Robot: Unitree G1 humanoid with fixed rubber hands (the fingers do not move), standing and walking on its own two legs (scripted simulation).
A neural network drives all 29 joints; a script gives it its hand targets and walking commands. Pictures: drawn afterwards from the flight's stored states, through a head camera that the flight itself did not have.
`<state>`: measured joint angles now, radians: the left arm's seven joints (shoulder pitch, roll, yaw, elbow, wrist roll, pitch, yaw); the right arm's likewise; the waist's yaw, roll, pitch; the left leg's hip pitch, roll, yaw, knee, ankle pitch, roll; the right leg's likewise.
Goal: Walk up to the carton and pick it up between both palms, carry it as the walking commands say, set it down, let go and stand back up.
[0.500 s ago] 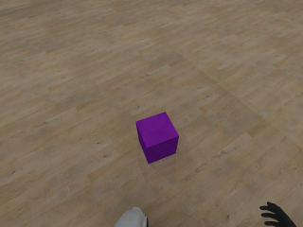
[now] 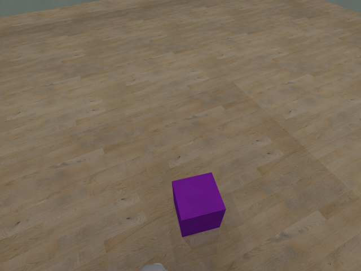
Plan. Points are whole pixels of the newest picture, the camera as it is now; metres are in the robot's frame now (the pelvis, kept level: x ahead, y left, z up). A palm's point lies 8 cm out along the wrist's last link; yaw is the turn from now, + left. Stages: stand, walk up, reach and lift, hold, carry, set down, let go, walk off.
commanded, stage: walk up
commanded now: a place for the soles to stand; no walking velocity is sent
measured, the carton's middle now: (196, 205) +0.53 -0.02 -0.62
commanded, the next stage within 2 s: none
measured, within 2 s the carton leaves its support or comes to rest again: neither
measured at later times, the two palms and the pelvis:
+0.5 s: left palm (68, 246) +0.19 +0.31 -0.09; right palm (329, 267) +0.18 -0.30 -0.10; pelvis +0.06 +0.00 +0.00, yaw -1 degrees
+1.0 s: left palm out of the picture +0.12 +0.31 -0.08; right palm out of the picture +0.12 -0.30 -0.09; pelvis +0.04 +0.00 +0.03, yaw -1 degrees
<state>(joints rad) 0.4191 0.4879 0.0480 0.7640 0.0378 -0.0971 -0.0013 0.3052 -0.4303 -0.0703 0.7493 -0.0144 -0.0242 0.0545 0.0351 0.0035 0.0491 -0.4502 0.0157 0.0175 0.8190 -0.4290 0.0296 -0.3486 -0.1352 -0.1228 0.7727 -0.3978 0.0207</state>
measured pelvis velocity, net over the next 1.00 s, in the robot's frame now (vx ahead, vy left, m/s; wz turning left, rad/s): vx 0.04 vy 0.00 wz -0.01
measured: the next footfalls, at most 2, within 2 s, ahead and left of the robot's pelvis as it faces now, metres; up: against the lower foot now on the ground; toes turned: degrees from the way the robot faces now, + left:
left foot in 0.02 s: +0.10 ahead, +0.13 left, +0.00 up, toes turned +2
right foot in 1.58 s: +0.18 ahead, -0.27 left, +0.00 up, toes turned +18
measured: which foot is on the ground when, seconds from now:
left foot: up 0.00-0.00, down 0.02-1.00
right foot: down 0.00-1.00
